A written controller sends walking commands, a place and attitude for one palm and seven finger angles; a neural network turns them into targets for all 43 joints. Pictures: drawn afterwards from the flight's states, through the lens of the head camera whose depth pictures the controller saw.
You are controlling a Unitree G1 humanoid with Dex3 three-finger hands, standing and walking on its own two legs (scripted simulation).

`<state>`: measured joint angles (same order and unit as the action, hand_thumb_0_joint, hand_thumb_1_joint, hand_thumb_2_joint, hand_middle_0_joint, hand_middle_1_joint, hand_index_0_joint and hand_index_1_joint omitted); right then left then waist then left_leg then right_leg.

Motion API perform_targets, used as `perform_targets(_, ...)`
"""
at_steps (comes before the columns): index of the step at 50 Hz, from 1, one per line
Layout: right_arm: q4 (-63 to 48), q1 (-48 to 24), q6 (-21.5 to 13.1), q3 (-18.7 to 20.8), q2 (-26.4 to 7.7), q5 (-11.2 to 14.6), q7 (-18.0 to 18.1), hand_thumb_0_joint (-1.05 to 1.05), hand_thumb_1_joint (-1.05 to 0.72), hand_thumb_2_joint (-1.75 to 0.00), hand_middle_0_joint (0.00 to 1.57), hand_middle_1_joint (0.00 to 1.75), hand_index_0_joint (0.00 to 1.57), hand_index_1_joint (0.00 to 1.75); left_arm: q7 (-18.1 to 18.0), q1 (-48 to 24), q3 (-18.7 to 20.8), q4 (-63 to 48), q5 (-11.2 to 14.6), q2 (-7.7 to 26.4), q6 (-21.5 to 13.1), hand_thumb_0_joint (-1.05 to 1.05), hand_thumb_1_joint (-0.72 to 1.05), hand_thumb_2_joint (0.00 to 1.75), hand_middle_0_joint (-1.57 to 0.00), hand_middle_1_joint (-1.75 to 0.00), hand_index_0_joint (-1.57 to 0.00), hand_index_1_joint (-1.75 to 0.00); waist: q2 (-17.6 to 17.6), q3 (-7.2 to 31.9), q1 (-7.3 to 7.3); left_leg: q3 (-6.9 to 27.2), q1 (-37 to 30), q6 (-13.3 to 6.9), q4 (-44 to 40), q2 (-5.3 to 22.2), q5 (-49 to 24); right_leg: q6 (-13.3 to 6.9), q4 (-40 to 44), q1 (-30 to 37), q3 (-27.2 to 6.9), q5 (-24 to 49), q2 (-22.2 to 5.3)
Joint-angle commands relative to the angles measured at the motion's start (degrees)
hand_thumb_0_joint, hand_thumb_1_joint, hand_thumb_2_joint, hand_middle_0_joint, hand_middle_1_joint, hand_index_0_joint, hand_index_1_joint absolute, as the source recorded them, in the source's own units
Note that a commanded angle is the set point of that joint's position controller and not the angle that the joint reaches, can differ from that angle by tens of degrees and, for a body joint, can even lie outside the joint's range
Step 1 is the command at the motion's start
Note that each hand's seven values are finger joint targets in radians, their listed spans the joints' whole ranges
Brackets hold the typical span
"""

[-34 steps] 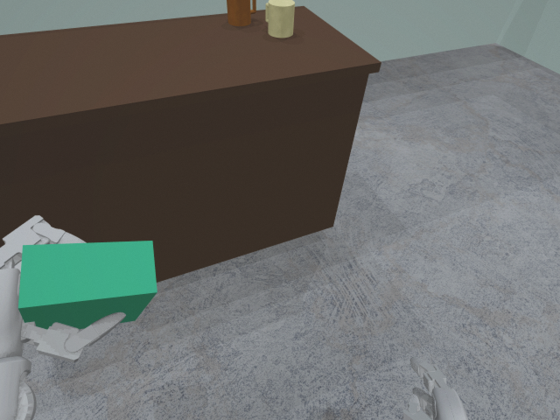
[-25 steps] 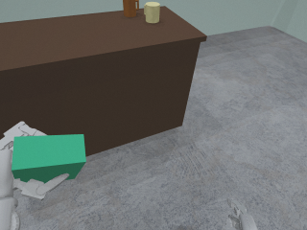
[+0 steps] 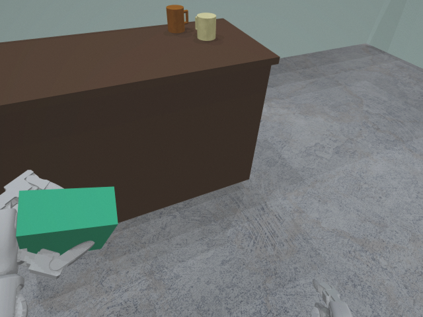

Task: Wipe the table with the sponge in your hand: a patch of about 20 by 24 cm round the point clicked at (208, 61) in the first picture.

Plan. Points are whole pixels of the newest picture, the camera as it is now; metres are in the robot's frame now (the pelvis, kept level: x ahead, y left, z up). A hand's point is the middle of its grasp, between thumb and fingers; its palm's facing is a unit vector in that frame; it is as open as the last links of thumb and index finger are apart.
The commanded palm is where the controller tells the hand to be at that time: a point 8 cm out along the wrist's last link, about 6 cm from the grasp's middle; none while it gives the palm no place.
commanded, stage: walk to a spot facing it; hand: left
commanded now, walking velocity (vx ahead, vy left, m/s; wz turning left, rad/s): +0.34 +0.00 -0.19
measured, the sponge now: (80, 223) +0.21 +0.22 +0.14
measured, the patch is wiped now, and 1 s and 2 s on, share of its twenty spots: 0.00 0.00 0.00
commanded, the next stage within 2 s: take the last steps up to it in 0.46 s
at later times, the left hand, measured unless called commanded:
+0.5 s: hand (94, 164) +0.32 +0.23 +0.16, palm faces +0.38 -0.84 -0.40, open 9.9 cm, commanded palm +0.27 +0.26 +0.18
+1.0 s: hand (166, 120) +0.45 +0.13 +0.17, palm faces +0.27 -0.79 -0.54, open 9.9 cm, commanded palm +0.39 +0.18 +0.18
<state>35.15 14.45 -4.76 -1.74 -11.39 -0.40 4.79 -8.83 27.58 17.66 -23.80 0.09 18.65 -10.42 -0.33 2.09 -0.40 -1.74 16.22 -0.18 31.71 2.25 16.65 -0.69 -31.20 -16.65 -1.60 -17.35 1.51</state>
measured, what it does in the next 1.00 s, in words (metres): walks ahead: right foot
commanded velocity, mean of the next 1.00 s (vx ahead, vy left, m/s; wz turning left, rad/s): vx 0.28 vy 0.03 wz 0.03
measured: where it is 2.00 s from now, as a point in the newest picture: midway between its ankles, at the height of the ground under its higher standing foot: (236, 291)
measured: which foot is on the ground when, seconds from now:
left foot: down 0.00-0.76, up 0.78-1.00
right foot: down 0.00-0.40, up 0.42-0.72, down 0.74-1.00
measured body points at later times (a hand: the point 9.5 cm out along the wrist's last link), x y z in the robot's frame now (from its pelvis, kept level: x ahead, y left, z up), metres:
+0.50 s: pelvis +0.09 -0.01 -0.01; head +0.10 +0.01 +0.44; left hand +0.29 +0.27 +0.18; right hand +0.24 -0.25 -0.09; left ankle +0.09 +0.11 -0.73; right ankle +0.04 -0.11 -0.68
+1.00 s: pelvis +0.21 -0.09 +0.00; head +0.26 -0.11 +0.45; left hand +0.42 +0.17 +0.20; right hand +0.35 -0.36 -0.11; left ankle +0.23 +0.06 -0.64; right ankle +0.22 -0.15 -0.73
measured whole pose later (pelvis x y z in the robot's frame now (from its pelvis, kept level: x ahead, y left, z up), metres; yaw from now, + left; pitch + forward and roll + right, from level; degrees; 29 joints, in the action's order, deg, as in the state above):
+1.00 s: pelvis +0.21 -0.09 +0.00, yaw -3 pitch +0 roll +2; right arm 36.5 9.9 -2.1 2.1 -14.3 -0.3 3.3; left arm -7.5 30.9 21.9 -28.8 0.2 22.2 -14.0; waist -0.2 -5.4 2.0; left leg -3.0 32.7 1.5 67.4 4.5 17.8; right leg -5.0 -30.1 -15.2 11.7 -15.6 -2.6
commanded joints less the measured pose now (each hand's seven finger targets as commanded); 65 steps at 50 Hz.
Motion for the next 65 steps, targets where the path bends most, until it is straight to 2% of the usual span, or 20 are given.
perform_targets(1,-9.08,-6.99,-3.17,3.22,-7.46,-0.20,1.17,0.00,-0.90,-0.90,0.20,0.30,0.20,0.30,-1.68,-10.48,6.05,-13.87,-0.09,9.32,-3.96,0.00,0.10,1.30,-1.20,-1.60,-1.20,-1.60,-7.99,-1.31,1.13,10.23,2.92,-4.71,-13.44,8.99,23.16,-1.53,0.26,-3.40,0.20,-10.10,-0.32)
perform_targets(5,-8.41,-5.91,-3.15,3.38,-7.28,-0.11,1.08,0.00,-0.90,-0.90,0.20,0.30,0.20,0.30,-1.67,-8.34,6.02,-12.37,-0.01,9.09,-3.93,0.00,0.10,1.30,-1.20,-1.60,-1.20,-1.60,-6.80,2.20,0.76,6.02,1.65,-4.31,-6.96,8.52,11.10,-2.11,1.80,1.41,-0.36,-5.33,-1.72)
perform_targets(9,-8.17,-6.96,-2.70,2.84,-5.74,-0.09,0.27,0.00,-0.90,-0.90,0.20,0.30,0.20,0.30,-1.31,-9.92,6.08,-11.16,-0.10,10.57,-3.76,0.00,0.10,1.30,-1.20,-1.60,-1.20,-1.60,9.95,-4.07,0.62,-3.51,13.00,-0.74,12.09,-0.25,13.11,-9.18,15.85,0.54,-23.85,-23.07,-14.02)
perform_targets(11,-8.32,-8.69,-2.75,3.09,-6.31,0.28,-0.16,0.00,-0.90,-0.90,0.20,0.30,0.20,0.30,-1.66,-12.64,6.94,-11.90,-0.30,12.17,-4.44,0.00,0.10,1.30,-1.20,-1.60,-1.20,-1.60,11.53,-4.55,0.19,-0.54,20.37,0.18,23.91,0.40,13.10,-13.72,18.94,7.00,-30.67,-14.83,-19.78)
perform_targets(14,-7.90,-7.49,-2.37,2.33,-5.24,-0.05,-0.30,0.00,-0.90,-0.90,0.20,0.30,0.20,0.30,-1.85,-9.26,9.13,-14.74,-0.25,13.34,-5.74,0.00,0.10,1.30,-1.20,-1.60,-1.20,-1.60,5.31,-0.54,-0.06,-0.43,14.58,-0.06,15.16,2.51,10.20,-13.00,11.97,10.29,-18.65,11.79,-17.02)
perform_targets(18,-8.94,-6.04,-1.98,2.78,-5.23,-0.24,-0.06,0.00,-0.90,-0.90,0.20,0.30,0.20,0.30,-1.89,-6.46,8.95,-18.50,1.06,11.65,-6.29,0.00,0.10,1.30,-1.20,-1.60,-1.20,-1.60,-0.97,5.87,1.49,-5.76,-8.23,0.10,-6.41,-0.39,-5.85,-6.12,-0.53,5.11,-5.31,12.33,-8.35)
perform_targets(20,-9.31,-5.53,-2.07,4.01,-7.71,0.08,0.04,0.00,-0.90,-0.90,0.20,0.30,0.20,0.30,-2.18,-5.49,7.90,-21.80,1.58,10.49,-7.11,0.00,0.10,1.30,-1.20,-1.60,-1.20,-1.60,-19.19,7.96,1.72,17.95,-25.43,-7.38,-11.40,17.78,-14.29,0.14,-20.95,-15.65,3.54,-10.61,-0.76)
perform_targets(22,-8.39,-5.24,-2.61,3.66,-6.53,0.04,-0.49,0.00,-0.90,-0.90,0.20,0.30,0.20,0.30,-1.76,-3.61,8.71,-16.01,0.75,11.92,-6.56,0.00,0.10,1.30,-1.20,-1.60,-1.20,-1.60,-11.21,3.90,1.64,25.21,-18.67,-13.06,-15.37,24.61,-8.74,0.09,-34.15,-20.90,-0.05,-15.91,-2.73)
perform_targets(28,-7.33,-4.63,-3.80,3.73,-6.73,0.30,-0.74,0.00,-0.90,-0.90,0.20,0.30,0.20,0.30,-1.14,-5.98,5.96,-18.71,-0.11,9.63,-4.67,0.00,0.10,1.30,-1.20,-1.60,-1.20,-1.60,-12.03,-0.54,1.16,2.87,-14.17,-8.06,-13.00,16.18,-21.71,1.71,-23.68,-18.69,6.93,-4.06,-5.22)
perform_targets(36,-8.44,-6.72,-3.23,3.68,-5.73,0.40,-0.73,0.00,-0.90,-0.90,0.20,0.30,0.20,0.30,-0.87,-2.97,10.57,-14.98,0.79,12.38,-3.98,0.00,0.10,1.30,-1.20,-1.60,-1.20,-1.60,-9.28,4.05,0.18,-5.82,-3.58,-4.68,4.18,11.12,-18.46,1.12,2.72,10.36,14.08,6.65,-1.78)
perform_targets(37,-8.19,-6.22,-2.91,3.84,-4.69,0.72,-0.86,0.00,-0.90,-0.90,0.20,0.30,0.20,0.30,-0.93,-3.01,10.76,-15.38,0.44,13.16,-3.93,0.00,0.10,1.30,-1.20,-1.60,-1.20,-1.60,-0.55,6.47,-0.15,-7.27,2.34,-3.38,16.70,7.86,-11.38,-1.43,4.74,17.25,5.77,9.07,-8.04)
perform_targets(38,-9.14,-7.21,-2.53,3.76,-3.41,0.66,-0.88,0.00,-0.90,-0.90,0.20,0.30,0.20,0.30,-1.15,-2.43,12.83,-15.26,0.26,15.75,-4.01,0.00,0.10,1.30,-1.20,-1.60,-1.20,-1.60,14.00,8.41,-0.25,-7.87,15.95,-1.10,33.05,-0.24,11.19,-7.46,8.89,23.79,-17.48,18.58,-21.21)
perform_targets(39,-9.68,-8.76,-2.42,3.39,-4.14,0.17,-0.96,0.00,-0.90,-0.90,0.20,0.30,0.20,0.30,-1.43,-3.03,14.57,-16.27,0.88,16.77,-4.39,0.00,0.10,1.30,-1.20,-1.60,-1.20,-1.60,15.10,8.94,-0.65,0.15,20.11,-0.62,42.33,-0.41,16.32,-9.67,12.63,21.76,-25.12,19.85,-27.38)
perform_targets(41,-7.79,-8.19,-1.94,4.34,-4.77,0.50,-1.59,0.00,-0.90,-0.90,0.20,0.30,0.20,0.30,-0.46,-2.35,15.47,-15.82,1.48,16.91,-5.22,0.00,0.10,1.30,-1.20,-1.60,-1.20,-1.60,9.10,6.19,0.19,4.82,20.32,0.32,46.47,2.72,10.14,-8.62,13.77,15.77,-22.23,8.66,-25.93)
perform_targets(48,-7.39,-7.76,-0.10,4.57,-5.16,-0.05,-1.75,0.00,-0.90,-0.90,0.20,0.30,0.20,0.30,-1.00,-0.35,13.35,-18.42,0.90,13.99,-7.93,0.00,0.10,1.30,-1.20,-1.60,-1.20,-1.60,3.63,5.15,1.42,0.27,19.62,1.92,32.42,4.71,-0.83,-6.99,11.24,12.78,0.75,31.49,-21.08)
perform_targets(60,-10.06,-5.30,-1.12,4.78,-4.96,0.08,-0.69,0.00,-0.90,-0.90,0.20,0.30,0.20,0.30,-2.83,-7.17,8.87,-16.45,1.01,12.08,-5.67,0.00,0.10,1.30,-1.20,-1.60,-1.20,-1.60,6.17,1.90,0.13,-9.39,0.61,-0.86,-1.17,-0.41,-4.15,-5.81,6.76,9.34,2.22,15.74,-19.00)
perform_targets(62,-10.17,-4.53,-1.47,5.00,-6.17,0.36,-0.09,0.00,-0.90,-0.90,0.20,0.30,0.20,0.30,-2.69,-11.60,7.00,-18.38,1.03,11.67,-6.15,0.00,0.10,1.30,-1.20,-1.60,-1.20,-1.60,-3.45,3.43,2.06,-3.51,-11.97,-3.33,-7.43,1.95,-4.25,-2.54,-8.76,1.07,6.22,13.24,-14.27)
perform_targets(63,-10.42,-5.35,-1.72,5.04,-7.33,0.43,-0.27,0.00,-0.90,-0.90,0.20,0.30,0.20,0.30,-2.70,-12.27,6.87,-19.10,1.23,11.00,-6.54,0.00,0.10,1.30,-1.20,-1.60,-1.20,-1.60,-15.92,4.71,1.41,13.84,-18.37,-8.48,-11.27,13.03,-8.26,0.47,-20.97,-8.72,9.71,-4.09,-7.03)
perform_targets(64,-10.88,-5.18,-2.32,4.14,-5.91,0.56,-0.66,0.00,-0.90,-0.90,0.20,0.30,0.20,0.30,-2.80,-12.88,7.15,-18.04,0.84,11.88,-7.14,0.00,0.10,1.30,-1.20,-1.60,-1.20,-1.60,-18.21,3.31,0.83,27.12,-19.49,-14.01,-14.57,20.27,-13.88,0.58,-31.38,-16.41,6.63,-18.75,-3.44)
perform_targets(65,-9.91,-5.25,-2.63,3.79,-5.95,0.58,-1.05,0.00,-0.90,-0.90,0.20,0.30,0.20,0.30,-2.31,-13.18,7.54,-13.94,0.40,13.40,-6.93,0.00,0.10,1.30,-1.20,-1.60,-1.20,-1.60,-12.35,1.17,1.02,28.21,-14.22,-14.99,-16.48,21.33,-8.26,0.37,-36.18,-17.85,2.91,-18.04,-4.75)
